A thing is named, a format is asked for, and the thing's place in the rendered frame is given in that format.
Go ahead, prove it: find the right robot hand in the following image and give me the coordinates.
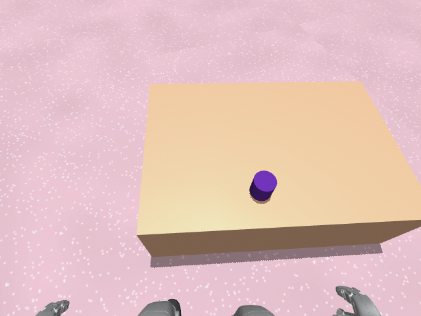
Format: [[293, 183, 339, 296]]
[[333, 286, 381, 316]]

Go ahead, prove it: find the can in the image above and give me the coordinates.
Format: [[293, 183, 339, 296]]
[[249, 171, 277, 201]]

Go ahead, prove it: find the left robot hand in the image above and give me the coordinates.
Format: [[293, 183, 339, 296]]
[[36, 300, 70, 316]]

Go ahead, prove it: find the left robot foot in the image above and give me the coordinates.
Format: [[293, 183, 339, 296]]
[[168, 299, 181, 316]]

